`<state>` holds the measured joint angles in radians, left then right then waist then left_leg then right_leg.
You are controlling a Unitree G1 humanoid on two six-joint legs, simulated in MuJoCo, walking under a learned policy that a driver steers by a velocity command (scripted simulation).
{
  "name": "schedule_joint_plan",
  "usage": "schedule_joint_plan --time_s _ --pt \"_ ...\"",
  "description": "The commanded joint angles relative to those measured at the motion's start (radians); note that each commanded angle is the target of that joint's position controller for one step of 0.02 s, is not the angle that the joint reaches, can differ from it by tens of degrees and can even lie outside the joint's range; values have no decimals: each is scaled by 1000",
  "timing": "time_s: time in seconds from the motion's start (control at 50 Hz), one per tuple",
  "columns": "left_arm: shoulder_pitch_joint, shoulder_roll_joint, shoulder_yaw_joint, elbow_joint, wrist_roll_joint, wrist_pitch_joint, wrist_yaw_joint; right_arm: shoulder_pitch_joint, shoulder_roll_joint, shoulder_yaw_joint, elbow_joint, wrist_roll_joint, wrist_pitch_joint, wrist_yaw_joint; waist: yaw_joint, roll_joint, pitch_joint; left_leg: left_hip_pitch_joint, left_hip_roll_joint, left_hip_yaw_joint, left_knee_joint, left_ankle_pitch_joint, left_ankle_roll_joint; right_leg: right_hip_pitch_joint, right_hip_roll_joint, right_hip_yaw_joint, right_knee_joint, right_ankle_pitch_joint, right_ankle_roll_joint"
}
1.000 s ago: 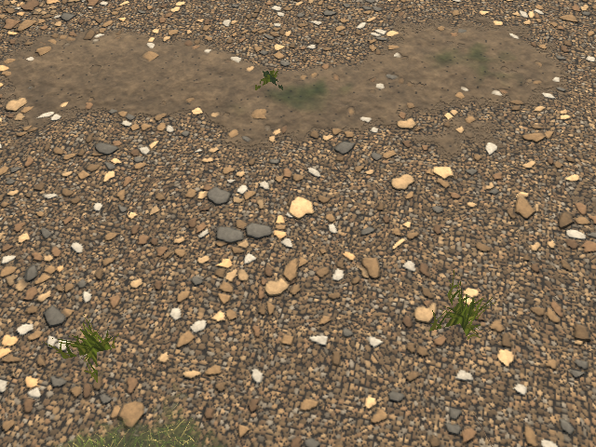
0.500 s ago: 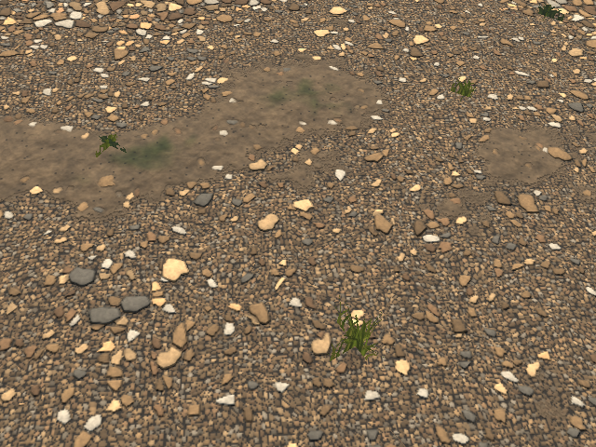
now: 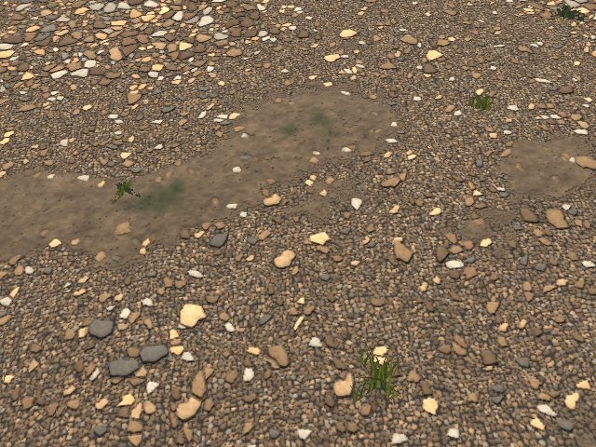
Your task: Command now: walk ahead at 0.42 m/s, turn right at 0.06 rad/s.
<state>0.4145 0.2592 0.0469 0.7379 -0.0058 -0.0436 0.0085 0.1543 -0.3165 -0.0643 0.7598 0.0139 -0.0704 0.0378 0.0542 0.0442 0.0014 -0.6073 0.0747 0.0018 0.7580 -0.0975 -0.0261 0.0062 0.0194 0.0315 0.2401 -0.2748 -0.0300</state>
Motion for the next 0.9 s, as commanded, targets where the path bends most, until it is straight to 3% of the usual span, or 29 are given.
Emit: schedule_joint_plan --time_s 0.02,0.08,0.12,0.14,0.16,0.18,0.2,0.22,0.24,0.26,0.28,0.3,0.32,0.36,0.4,0.44,0.48,0.54,0.6,0.62,0.64,0.66,0.68,0.7,0.72,0.74,0.8,0.9 --pt "-11 189 52 -45 -9 -20 2 -184 -24 11 -114 6 -21 13 26 -154 96 1 -26 19 -133 84 -3 -92 -224 121 -114 144 -169" --pt "-1 205 59 -21 -20 -20 1 -192 -54 7 -131 11 -24 22 7 -152 117 29 -24 -2 -197 63 39 -53 -272 133 -97 167 -156" --pt "-7 219 64 -12 -18 -13 3 -147 -81 -3 -125 9 -26 22 -27 -160 88 106 -47 19 -220 15 71 -10 -282 125 -32 332 -136" --pt "-17 221 63 -10 -16 -8 4 -74 -102 -16 -108 5 -25 15 -73 -157 35 219 -77 45 -240 1 95 -8 -256 91 75 517 -115" --pt "-6 197 53 -6 -10 -3 7 72 -140 -37 -65 4 -23 4 -139 -139 -68 428 -95 60 -239 -2 124 -57 -204 43 267 644 -87" --pt "12 147 29 -26 13 -1 12 249 -204 -54 -36 -4 -19 -7 -204 -31 -225 728 72 -133 -216 -40 185 -248 -147 4 584 434 -46" --pt "132 27 -2 -48 -5 -18 7 308 -280 -66 -13 -16 -18 2 -130 295 -363 984 296 -662 -389 -382 334 -587 42 21 934 -231 19" --pt "50 137 20 -34 -25 -35 3 275 -174 -37 -24 -1 -23 4 -167 191 -295 928 288 -752 -505 -515 304 -695 7 132 1044 -284 11" --pt "-46 185 35 -60 -46 -45 -3 203 -141 -25 -30 -2 -23 -2 -153 129 -153 812 270 -608 -507 -466 267 -762 -46 99 1062 -201 -5" --pt "-94 175 29 -68 -37 -50 -1 143 -129 -20 -41 -9 -21 -5 -126 33 -86 689 237 -500 -512 -338 252 -735 -95 67 1026 -117 -10" --pt "-117 162 30 -68 -18 -51 0 103 -108 -15 -45 -18 -21 -4 -101 9 -36 586 197 -416 -531 -239 251 -709 -125 59 969 -57 -8" --pt "-98 149 31 -60 -14 -45 -2 79 -89 -8 -49 -30 -25 -6 -69 38 -31 518 169 -360 -556 -180 247 -650 -152 67 941 -12 -7" --pt "-78 133 29 -50 -15 -36 -4 67 -80 -7 -49 -28 -29 -6 -54 51 -30 481 153 -324 -583 -149 255 -619 -157 62 919 7 -1" --pt "-84 114 27 -50 2 -21 4 61 -87 -7 -38 -19 -39 -6 -32 29 5 407 142 -255 -602 111 280 -593 -150 37 857 10 29" --pt "-133 100 22 -73 22 -21 11 66 -110 -14 -24 -17 -36 -15 -27 9 23 383 127 -177 -585 394 289 -593 -135 20 741 56 68" --pt "-195 75 11 -86 24 -27 8 74 -124 -20 -16 -12 -21 -27 -42 10 12 375 80 -104 -552 500 257 -548 -107 5 582 170 81" --pt "-273 69 8 -101 18 -30 2 112 -148 -30 -5 -2 -3 -38 -75 17 -4 384 60 -92 -518 474 232 -501 -65 -1 451 279 87" --pt "-336 96 17 -120 9 -30 -5 152 -159 -37 8 11 25 -50 -93 37 -21 438 81 -158 -454 379 217 -474 -31 26 341 307 83" --pt "-297 145 38 -113 14 -38 -9 121 -149 -40 -7 15 43 -62 -55 58 -46 470 90 -248 -339 273 176 -392 -26 49 243 278 47" --pt "-243 158 46 -95 20 -44 -6 103 -127 -35 -18 15 47 -63 -25 45 -69 448 47 -243 -259 232 146 -293 -34 31 175 356 23" --pt "-187 210 58 -97 37 -49 3 118 -75 -18 -40 0 45 -62 -16 -40 -160 374 -31 -208 -92 78 101 -111 -156 113 181 595 -30" --pt "-165 249 61 -115 51 -34 15 244 1 4 -42 -25 42 -58 -63 -277 -264 132 -159 -117 183 -521 33 161 -401 337 252 976 -158" --pt "-146 215 56 -114 38 -16 8 333 -55 -2 -34 0 45 -55 -66 -351 -367 38 -152 -124 388 -659 5 189 -503 513 208 825 -267" --pt "-190 161 43 -127 25 -5 6 285 -132 -27 -23 15 64 -60 -55 -228 -294 -8 -104 -129 473 -575 -18 116 -441 457 164 595 -243" --pt "-237 128 32 -128 21 3 8 207 -146 -37 -36 16 84 -68 -49 -170 -209 -40 -77 -103 490 -504 -36 33 -379 350 141 446 -203" --pt "-284 117 26 -127 23 10 9 178 -142 -42 -41 13 106 -76 -60 -152 -152 -30 -52 -98 482 -452 -53 -61 -339 278 112 359 -187" --pt "-346 134 33 -113 39 17 17 183 -90 -37 -64 8 137 -81 -88 -206 -83 96 -43 -40 407 -349 -75 -255 -274 113 30 267 -186" --pt "-355 165 49 -90 26 23 31 101 -57 -22 -122 -4 136 -63 -61 -182 -108 177 -3 -12 182 -285 -46 -232 -321 33 19 273 -214"
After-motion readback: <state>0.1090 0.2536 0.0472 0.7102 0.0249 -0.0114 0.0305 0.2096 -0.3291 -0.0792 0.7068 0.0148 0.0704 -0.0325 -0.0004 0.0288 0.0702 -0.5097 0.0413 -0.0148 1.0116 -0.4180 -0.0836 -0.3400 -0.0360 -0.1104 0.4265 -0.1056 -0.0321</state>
